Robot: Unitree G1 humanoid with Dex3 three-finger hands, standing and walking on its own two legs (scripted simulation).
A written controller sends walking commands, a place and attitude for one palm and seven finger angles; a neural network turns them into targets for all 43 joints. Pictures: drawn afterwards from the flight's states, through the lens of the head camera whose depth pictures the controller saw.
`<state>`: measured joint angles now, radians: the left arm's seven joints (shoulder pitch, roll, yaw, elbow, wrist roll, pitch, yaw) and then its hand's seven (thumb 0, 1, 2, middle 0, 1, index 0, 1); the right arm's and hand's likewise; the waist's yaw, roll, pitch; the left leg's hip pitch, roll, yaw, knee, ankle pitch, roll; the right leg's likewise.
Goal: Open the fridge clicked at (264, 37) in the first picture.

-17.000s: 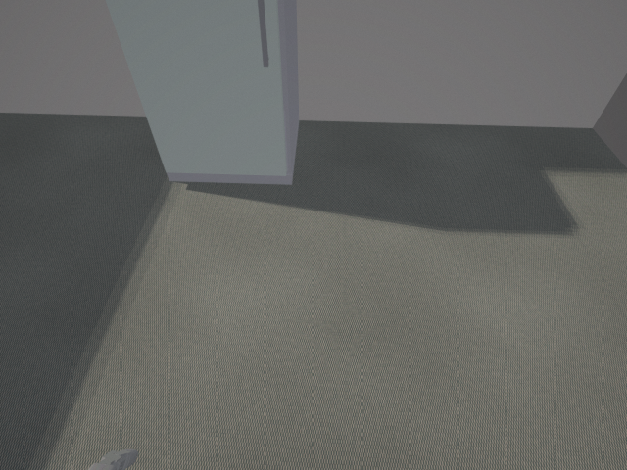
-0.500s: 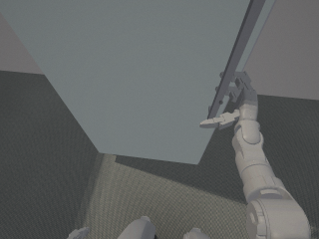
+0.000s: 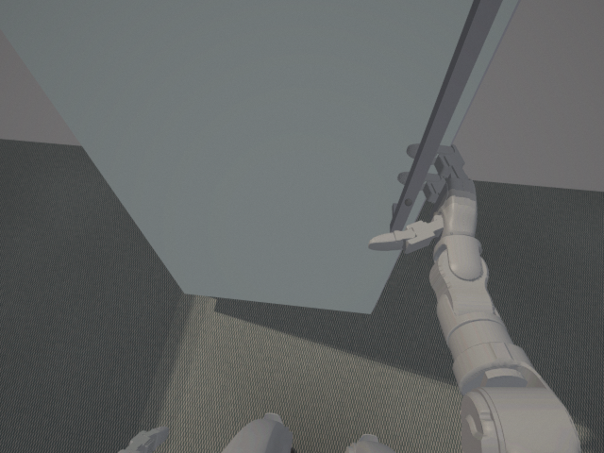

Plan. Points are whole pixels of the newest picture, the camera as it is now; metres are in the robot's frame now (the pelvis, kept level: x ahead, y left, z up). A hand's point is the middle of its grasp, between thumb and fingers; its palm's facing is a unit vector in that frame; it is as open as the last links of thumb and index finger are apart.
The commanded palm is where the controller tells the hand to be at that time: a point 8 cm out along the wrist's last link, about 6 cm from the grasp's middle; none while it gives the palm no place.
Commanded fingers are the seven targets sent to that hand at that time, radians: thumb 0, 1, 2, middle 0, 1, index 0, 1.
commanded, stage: slide the fingers in behind the handle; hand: right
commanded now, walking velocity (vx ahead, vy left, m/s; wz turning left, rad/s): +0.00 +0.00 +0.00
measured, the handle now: (435, 115) +0.51 -0.08 +0.16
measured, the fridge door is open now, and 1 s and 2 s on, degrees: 0 0 1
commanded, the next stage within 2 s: grip the handle and tug to test in 0.56 s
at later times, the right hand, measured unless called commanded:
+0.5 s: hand (406, 201) +0.44 -0.07 +0.07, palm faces -0.04 +1.00 -0.02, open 14.1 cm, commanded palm +0.42 -0.12 +0.07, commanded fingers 0.00 0.50 -0.30 0.30 1.20 0.30 1.20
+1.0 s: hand (406, 199) +0.45 -0.07 +0.06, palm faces -0.04 +1.00 -0.02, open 11.2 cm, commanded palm +0.42 -0.12 +0.07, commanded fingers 0.00 -0.34 -0.66 0.39 1.32 0.39 1.32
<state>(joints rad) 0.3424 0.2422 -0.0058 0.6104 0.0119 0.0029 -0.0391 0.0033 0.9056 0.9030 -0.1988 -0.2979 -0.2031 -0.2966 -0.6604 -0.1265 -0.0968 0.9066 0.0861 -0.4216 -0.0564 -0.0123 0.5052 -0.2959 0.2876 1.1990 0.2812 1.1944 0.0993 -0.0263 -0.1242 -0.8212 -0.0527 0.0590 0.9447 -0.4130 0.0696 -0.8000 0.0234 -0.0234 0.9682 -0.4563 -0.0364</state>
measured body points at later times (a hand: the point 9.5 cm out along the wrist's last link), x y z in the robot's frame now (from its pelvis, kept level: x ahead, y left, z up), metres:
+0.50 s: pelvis +0.00 +0.00 +0.00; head +0.08 +0.01 +0.44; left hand +0.06 +0.25 -0.12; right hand +0.44 -0.12 +0.07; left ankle +0.02 +0.08 -0.68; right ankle +0.00 -0.10 -0.68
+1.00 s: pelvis +0.00 +0.00 +0.00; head +0.09 +0.00 +0.44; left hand +0.05 +0.25 -0.12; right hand +0.45 -0.12 +0.07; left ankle +0.02 +0.08 -0.68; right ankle +0.00 -0.10 -0.68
